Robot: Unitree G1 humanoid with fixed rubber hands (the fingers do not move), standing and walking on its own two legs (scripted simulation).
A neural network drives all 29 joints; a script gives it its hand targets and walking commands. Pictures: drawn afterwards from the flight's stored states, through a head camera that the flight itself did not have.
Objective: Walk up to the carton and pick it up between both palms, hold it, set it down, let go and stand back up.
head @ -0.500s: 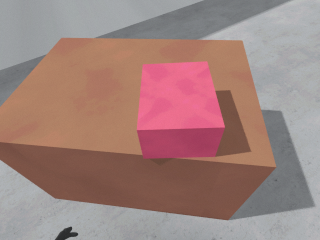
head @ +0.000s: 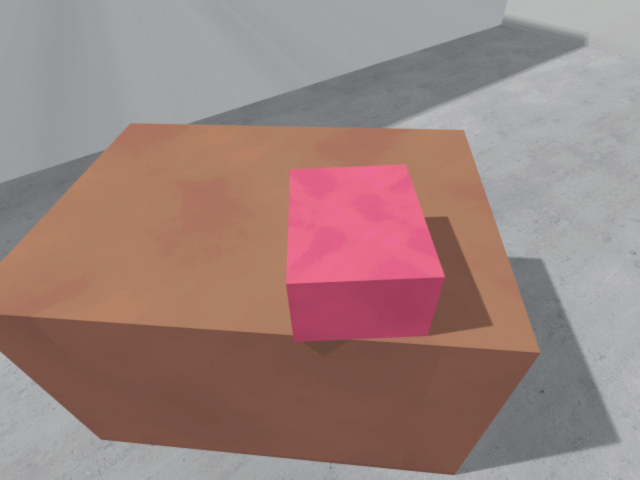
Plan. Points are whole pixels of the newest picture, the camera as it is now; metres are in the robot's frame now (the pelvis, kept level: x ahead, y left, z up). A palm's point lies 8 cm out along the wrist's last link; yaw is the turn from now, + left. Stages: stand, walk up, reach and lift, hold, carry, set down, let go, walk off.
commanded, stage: walk up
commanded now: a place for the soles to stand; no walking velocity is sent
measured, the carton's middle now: (353, 246) +0.55 -0.03 -0.03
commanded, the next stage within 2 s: reach and lift in 1.60 s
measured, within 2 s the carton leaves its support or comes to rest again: neither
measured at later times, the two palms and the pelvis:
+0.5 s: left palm out of the picture +0.10 +0.32 -0.11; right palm out of the picture +0.11 -0.29 -0.11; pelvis +0.03 +0.01 +0.00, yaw +0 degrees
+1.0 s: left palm out of the picture +0.12 +0.33 -0.12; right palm out of the picture +0.10 -0.28 -0.11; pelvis +0.04 +0.03 +0.00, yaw +0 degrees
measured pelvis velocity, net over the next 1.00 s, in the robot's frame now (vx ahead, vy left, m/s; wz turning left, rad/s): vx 0.04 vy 0.03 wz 0.00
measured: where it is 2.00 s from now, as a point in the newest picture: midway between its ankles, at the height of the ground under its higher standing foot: outside the picture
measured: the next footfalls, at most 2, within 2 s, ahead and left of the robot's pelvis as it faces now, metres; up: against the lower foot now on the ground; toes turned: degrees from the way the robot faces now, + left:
none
